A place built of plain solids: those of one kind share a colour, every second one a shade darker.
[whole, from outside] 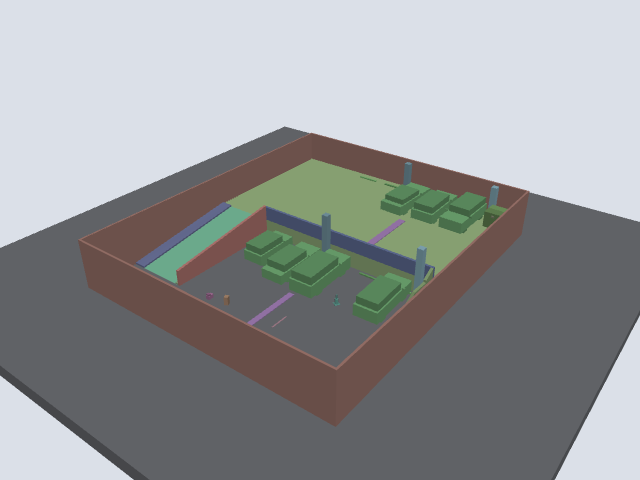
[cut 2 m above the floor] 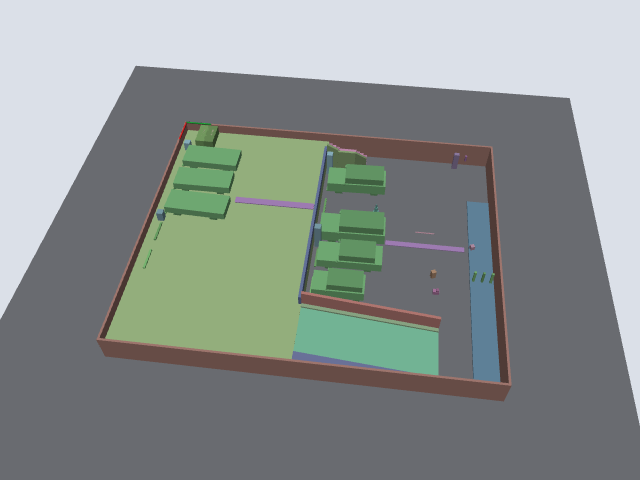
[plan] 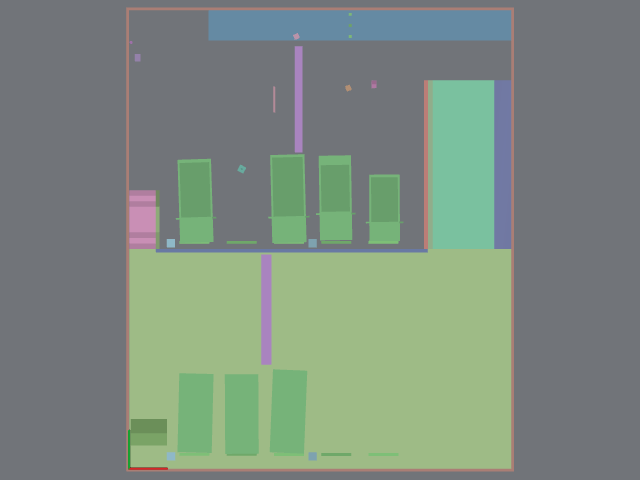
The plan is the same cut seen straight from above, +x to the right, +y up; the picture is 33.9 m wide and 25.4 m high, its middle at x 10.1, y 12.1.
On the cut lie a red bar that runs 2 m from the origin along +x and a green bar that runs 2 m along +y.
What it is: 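A basement split-level car park deck of the 2000s; 20.2 x 24.3 m, two half-decks side by side, the upper one 1.26 m above the lower, 2.43 m to the soffit over the upper one; a stair core of 8 risers of 0.158 m and treads of 0.29 m with a mid landing; a car ramp of 1 in 7.1; drive aisles of 6.22 and 6.43 m, bays of 2.50 x 4.8 m, a walkway of 1.61 m with a kerb of about 0.12 m, a stair door of 0.92 x 2.1 m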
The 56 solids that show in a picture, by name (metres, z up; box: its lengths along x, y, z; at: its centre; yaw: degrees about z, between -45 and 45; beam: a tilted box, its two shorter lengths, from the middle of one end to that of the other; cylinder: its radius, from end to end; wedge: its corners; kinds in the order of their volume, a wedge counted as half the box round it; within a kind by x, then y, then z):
{
 "upper_deck_1": {"box": [20.22, 11.63, 1.31], "at": [10.11, 5.82, 0.61]},
 "car_1": {"box": [1.61, 2.8, 0.53], "at": [3.5, 2.36, 2.56], "yaw": -1.3},
 "car_2": {"box": [1.57, 2.89, 0.55], "at": [3.5, 14.75, 1.3], "yaw": 1.8},
 "car_3": {"box": [1.81, 4.18, 0.85], "at": [3.51, 2.94, 1.87], "yaw": -1.3},
 "car_4": {"box": [1.77, 4.41, 0.84], "at": [3.51, 14.17, 0.6], "yaw": 1.8},
 "car_5": {"box": [1.78, 4.21, 0.75], "at": [5.96, 2.89, 1.82], "yaw": 0.3},
 "car_6": {"box": [1.58, 2.77, 0.53], "at": [5.96, 3.43, 2.46], "yaw": 0.3},
 "car_7": {"box": [1.62, 3.13, 0.6], "at": [8.41, 14.92, 1.39], "yaw": 1.4},
 "car_8": {"box": [1.82, 4.66, 0.91], "at": [8.42, 14.29, 0.64], "yaw": 1.4},
 "car_9": {"box": [1.82, 4.4, 0.74], "at": [8.43, 3.02, 1.82], "yaw": -2.3},
 "car_10": {"box": [1.62, 2.36, 0.42], "at": [8.46, 3.61, 2.4], "yaw": -2.3},
 "car_11": {"box": [1.51, 2.47, 0.55], "at": [10.91, 14.84, 1.17], "yaw": 0.9},
 "car_12": {"box": [1.71, 4.48, 0.71], "at": [10.92, 14.33, 0.54], "yaw": 0.9},
 "car_13": {"box": [1.42, 2.36, 0.52], "at": [13.51, 14.24, 1.2], "yaw": 0.3},
 "car_14": {"box": [1.62, 3.52, 0.76], "at": [13.52, 13.8, 0.56], "yaw": 0.3},
 "wall_1": {"box": [0.15, 24.56, 3.77], "at": [-0.07, 12.13, 1.84]},
 "wall_2": {"box": [20.52, 0.15, 3.77], "at": [10.11, -0.07, 1.84]},
 "wall_3": {"box": [20.52, 0.15, 3.77], "at": [10.11, 24.34, 1.84]},
 "wall_4": {"box": [0.15, 24.56, 3.77], "at": [20.3, 12.13, 1.84]},
 "car_ramp_1": {"wedge": [[15.81, 11.63, -0.05], [15.81, 11.63, 1.26], [15.81, 20.55, -0.05], [15.81, 20.55, 0.0], [20.22, 11.63, -0.05], [20.22, 11.63, 1.26], [20.22, 20.55, -0.05], [20.22, 20.55, 0.0]]},
 "stair_step_1": {"box": [1.41, 0.34, 1.16], "at": [0.7, 11.75, 0.53]},
 "stair_step_2": {"box": [1.41, 0.63, 1.0], "at": [0.7, 11.9, 0.45]},
 "stair_step_3": {"box": [1.41, 0.93, 0.84], "at": [0.7, 12.04, 0.37]},
 "stair_step_4": {"box": [1.41, 2.28, 0.68], "at": [0.7, 12.72, 0.29]},
 "stair_step_5": {"box": [1.41, 2.57, 0.52], "at": [0.7, 12.86, 0.21]},
 "stair_step_6": {"box": [1.41, 2.86, 0.37], "at": [0.7, 13.01, 0.13]},
 "stair_step_7": {"box": [1.41, 3.15, 0.21], "at": [0.7, 13.16, 0.05]},
 "ramp_footway_1": {"wedge": [[19.32, 11.63, -0.05], [19.32, 11.63, 1.39], [19.32, 20.55, -0.05], [19.32, 20.55, 0.12], [20.22, 11.63, -0.05], [20.22, 11.63, 1.39], [20.22, 20.55, -0.05], [20.22, 20.55, 0.12]]},
 "walkway_1": {"box": [16.02, 1.61, 0.18], "at": [12.21, 23.45, 0.04]},
 "bike_hold_1": {"box": [1.92, 0.76, 1.29], "at": [1.05, 1.6, 1.86]},
 "bike_hold_2": {"box": [1.92, 0.76, 1.29], "at": [1.05, 2.25, 1.86]},
 "split_parapet_1": {"box": [14.4, 0.2, 1.11], "at": [8.61, 11.53, 1.77]},
 "column_1": {"box": [0.45, 0.45, 2.48], "at": [2.21, 0.65, 2.46]},
 "column_2": {"box": [0.45, 0.45, 3.75], "at": [2.21, 11.93, 1.82]},
 "column_3": {"box": [0.45, 0.45, 2.48], "at": [9.71, 0.65, 2.46]},
 "column_4": {"box": [0.45, 0.45, 3.75], "at": [9.71, 11.93, 1.82]},
 "ramp_guard_1": {"wedge": [[15.61, 11.63, -0.05], [15.61, 11.63, 2.44], [15.61, 20.55, -0.05], [15.61, 20.55, 1.17], [15.81, 11.63, -0.05], [15.81, 11.63, 2.44], [15.81, 20.55, -0.05], [15.81, 20.55, 1.17]]},
 "ramp_kerb_1": {"wedge": [[15.81, 11.63, -0.05], [15.81, 11.63, 1.39], [15.81, 20.55, -0.05], [15.81, 20.55, 0.12], [16.06, 11.63, -0.05], [16.06, 11.63, 1.39], [16.06, 20.55, -0.05], [16.06, 20.55, 0.12]]},
 "stair_guard_1": {"wedge": [[1.41, 11.63, -0.05], [1.41, 11.63, 2.31], [1.41, 12.51, -0.05], [1.41, 12.51, 1.84], [1.61, 11.63, -0.05], [1.61, 11.63, 2.31], [1.61, 12.51, -0.05], [1.61, 12.51, 1.84]]},
 "stair_guard_2": {"wedge": [[1.41, 13.86, -0.05], [1.41, 13.86, 1.68], [1.41, 14.73, -0.05], [1.41, 14.73, 1.21], [1.61, 13.86, -0.05], [1.61, 13.86, 1.68], [1.61, 14.73, -0.05], [1.61, 14.73, 1.21]]},
 "stair_guard_3": {"box": [0.2, 1.35, 1.73], "at": [1.51, 13.18, 0.82]},
 "hump_1": {"box": [0.54, 5.83, 0.11], "at": [7.26, 8.41, 1.27]},
 "hump_2": {"box": [0.42, 5.62, 0.1], "at": [8.97, 19.54, 0.0]},
 "wheelstop_1": {"box": [1.6, 0.15, 0.15], "at": [3.46, 0.75, 1.29]},
 "wheelstop_2": {"box": [1.6, 0.15, 0.15], "at": [3.46, 11.98, 0.03]},
 "wheelstop_3": {"box": [1.6, 0.15, 0.15], "at": [5.96, 0.75, 1.29]},
 "wheelstop_4": {"box": [1.6, 0.15, 0.15], "at": [5.96, 11.98, 0.03]},
 "wheelstop_5": {"box": [1.6, 0.15, 0.15], "at": [8.46, 0.75, 1.29]},
 "wheelstop_6": {"box": [1.6, 0.15, 0.15], "at": [8.46, 11.98, 0.03]},
 "wheelstop_7": {"box": [1.6, 0.15, 0.15], "at": [10.96, 0.75, 1.29]},
 "wheelstop_8": {"box": [1.6, 0.15, 0.15], "at": [10.96, 11.98, 0.03]},
 "wheelstop_9": {"box": [1.6, 0.15, 0.15], "at": [13.46, 0.75, 1.29]},
 "wheelstop_10": {"box": [1.6, 0.15, 0.15], "at": [13.46, 11.98, 0.03]},
 "pay_station_1": {"box": [0.3, 0.4, 1.5], "at": [0.45, 21.75, 0.7]},
 "wet_floor_sign_1": {"box": [0.28, 0.3, 0.65], "at": [11.6, 20.14, 0.28], "yaw": 23.3},
 "cable_cover_1": {"box": [0.11, 1.38, 0.07], "at": [7.68, 19.54, -0.02]}
}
